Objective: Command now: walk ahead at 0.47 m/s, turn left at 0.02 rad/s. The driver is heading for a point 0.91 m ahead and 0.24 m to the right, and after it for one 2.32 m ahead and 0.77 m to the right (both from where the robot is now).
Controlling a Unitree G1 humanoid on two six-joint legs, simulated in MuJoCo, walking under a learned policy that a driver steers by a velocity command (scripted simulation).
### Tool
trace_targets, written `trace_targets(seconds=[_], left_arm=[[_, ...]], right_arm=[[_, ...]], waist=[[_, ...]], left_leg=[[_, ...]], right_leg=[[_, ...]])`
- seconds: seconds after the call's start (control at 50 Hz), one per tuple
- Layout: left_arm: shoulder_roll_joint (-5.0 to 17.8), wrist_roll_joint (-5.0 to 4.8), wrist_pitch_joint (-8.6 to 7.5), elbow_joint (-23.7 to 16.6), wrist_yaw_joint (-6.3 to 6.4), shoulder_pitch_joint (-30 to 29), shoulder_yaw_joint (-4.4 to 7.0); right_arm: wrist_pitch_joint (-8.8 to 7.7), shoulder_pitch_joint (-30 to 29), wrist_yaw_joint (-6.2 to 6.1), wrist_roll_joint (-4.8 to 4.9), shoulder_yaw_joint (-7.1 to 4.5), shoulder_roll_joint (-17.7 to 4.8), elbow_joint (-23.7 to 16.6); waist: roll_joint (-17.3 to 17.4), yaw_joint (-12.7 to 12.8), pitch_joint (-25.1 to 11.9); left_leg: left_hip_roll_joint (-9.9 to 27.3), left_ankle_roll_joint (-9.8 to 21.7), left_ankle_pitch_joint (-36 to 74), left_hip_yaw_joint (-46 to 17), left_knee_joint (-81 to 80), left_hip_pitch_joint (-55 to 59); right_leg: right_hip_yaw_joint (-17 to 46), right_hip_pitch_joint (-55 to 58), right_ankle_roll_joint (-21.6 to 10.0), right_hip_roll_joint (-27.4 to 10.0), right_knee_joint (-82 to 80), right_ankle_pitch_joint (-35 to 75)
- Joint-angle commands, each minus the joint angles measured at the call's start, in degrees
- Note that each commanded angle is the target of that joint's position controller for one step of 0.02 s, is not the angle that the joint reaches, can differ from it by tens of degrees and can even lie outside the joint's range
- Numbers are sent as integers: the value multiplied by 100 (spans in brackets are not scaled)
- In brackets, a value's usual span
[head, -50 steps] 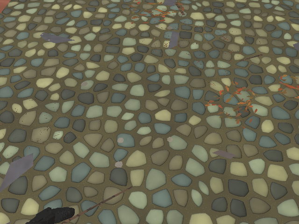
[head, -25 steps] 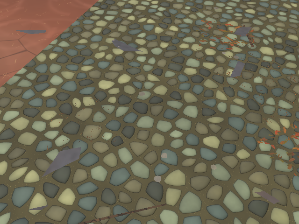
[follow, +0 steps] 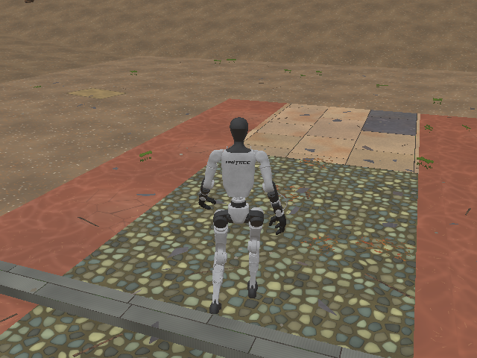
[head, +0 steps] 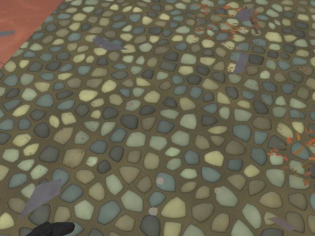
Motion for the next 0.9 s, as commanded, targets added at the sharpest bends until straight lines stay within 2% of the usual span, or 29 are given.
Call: trace_targets(seconds=[0.02,0.04,0.06,0.1,0.12,0.18,0.26,0.32,0.38,0.4,0.42,0.44,0.46,0.48,0.5,0.52,0.54,0.56,0.58,0.6,0.64,0.7,0.76,0.8,0.86,0.9], left_arm=[[811,11,31,68,115,1313,235],[698,46,29,54,105,1084,206],[599,108,2,41,110,965,173],[563,69,-71,93,108,903,178],[588,37,-108,150,102,900,186],[721,26,-130,286,138,1054,221],[889,-34,-45,397,198,1336,250],[1018,-98,39,556,210,1671,284],[1091,-124,141,663,243,1745,325],[1128,-121,174,683,254,1723,339],[1179,-112,206,688,266,1640,351],[1107,-90,246,686,275,1567,319],[823,-1,244,606,284,1629,195],[131,23,141,449,240,2339,-28],[434,-70,31,587,207,2194,20],[876,-240,-6,448,185,1673,160],[862,-234,-11,336,194,1286,154],[807,-152,28,303,209,1111,170],[770,-131,114,353,223,1234,214],[668,-142,204,423,227,1405,210],[495,-142,327,463,249,1484,205],[427,-101,364,339,275,1106,221],[323,-75,306,221,179,694,196],[224,-53,290,77,100,274,150],[167,-65,287,-184,-3,-221,111],[197,-68,293,-346,-69,-394,119]], right_arm=[[-314,-617,23,89,-127,-767,-750],[-314,-766,11,-19,-142,-708,-771],[-265,-623,19,-26,-151,-634,-745],[-156,-443,18,-13,-127,-451,-667],[-99,-515,2,-36,-120,-407,-678],[-74,-1091,-20,-138,-88,-353,-875],[-183,-1940,89,-91,4,-177,-1048],[-221,-2418,193,-29,0,-225,-1218],[-240,-2550,283,-37,-54,-373,-1345],[-243,-2422,292,-46,-85,-439,-1332],[-246,-2092,284,-64,-143,-544,-1263],[-243,-1334,247,-85,-264,-735,-1044],[-234,-352,180,-136,-391,-1071,-846],[-226,120,150,-246,-522,-1702,-797],[-216,308,158,-186,-407,-1187,-802],[-217,-70,140,-164,-309,-923,-805],[-211,-478,129,-149,-253,-767,-839],[-225,-824,142,-159,-199,-583,-823],[-281,-1056,148,-195,-161,-446,-824],[-330,-1174,153,-217,-167,-410,-790],[-415,-1225,139,-235,-201,-456,-682],[-431,-1091,71,-264,-250,-546,-494],[-386,-1063,1,-235,-275,-640,-406],[-343,-920,-34,-202,-306,-735,-322],[-230,-641,-55,-136,-362,-847,-152],[-134,-582,-56,-75,-397,-914,-79]], waist=[[-479,762,-910],[-331,603,-578],[-507,406,-525],[-573,244,-415],[-517,192,-269],[-372,278,45],[-302,600,162],[-315,787,238],[-381,714,209],[-430,616,117],[-497,408,-94],[-436,3,-561],[-162,-382,-1349],[1273,-135,-2194],[1315,-357,-2604],[856,-342,-1625],[493,-170,-1070],[335,15,-639],[489,223,-445],[583,335,-388],[473,438,-241],[294,379,-32],[258,257,72],[186,76,211],[107,-116,420],[139,-126,455]], left_leg=[[386,137,672,-100,1935,-3291],[544,119,1008,-25,1651,-3116],[686,115,1218,-50,1531,-2806],[743,32,1350,29,1303,-2636],[781,-29,1406,58,1131,-2696],[838,-195,2084,129,229,-3060],[596,-160,3211,381,-1466,-2712],[477,-75,3344,382,-2080,-2693],[367,140,2828,351,-2468,-2666],[285,218,2593,410,-2549,-2434],[122,321,2422,557,-2643,-1920],[-79,478,2457,748,-2795,-885],[473,754,2627,199,-2552,855],[2048,1654,1720,-2504,-2866,3092],[2280,1772,1054,-3794,-3673,3230],[2139,1454,858,-2873,-3749,2531],[1927,1269,1115,-2068,-3865,1674],[1687,1164,1441,-1504,-4085,916],[1487,1055,1683,-1031,-4320,393],[1396,1033,1839,-739,-4522,72],[1366,1068,2373,-207,-4760,-166],[1326,1043,2960,396,-4849,58],[1205,899,3126,955,-4886,282],[1272,865,3130,1173,-4913,458],[1489,858,3308,1339,-4761,1064],[1604,809,3748,1435,-4510,1471]], right_leg=[[2911,3346,-1073,-1869,-1746,-722],[2467,2693,-1064,-1640,-1905,-198],[2160,2298,-1065,-1478,-2070,32],[1808,1905,-1174,-1349,-2376,268],[1631,1707,-1195,-1339,-2490,426],[1209,1593,-1206,-1266,-2659,981],[713,1715,-954,-1064,-2636,1149],[789,2208,-907,-1295,-2480,1008],[883,2835,-772,-1555,-2114,1354],[882,2976,-706,-1578,-1906,1735],[801,3036,-626,-1506,-1473,2552],[577,2895,-488,-1236,-524,3302],[417,1930,-281,-930,966,2517],[243,-486,158,72,3320,-499],[1140,-1227,147,193,4122,-2320],[1191,-1721,101,-108,4438,-2001],[992,-1673,85,-432,4225,-1470],[933,-1477,119,-622,3875,-1088],[986,-1125,148,-793,3610,-771],[972,-831,198,-824,3542,-575],[996,-816,288,-812,3431,-283],[1136,-1300,366,-776,2798,410],[909,-1268,346,-716,1723,1244],[642,-1230,303,-697,1165,1475],[432,-1479,171,-681,647,1253],[255,-1551,42,-618,448,809]])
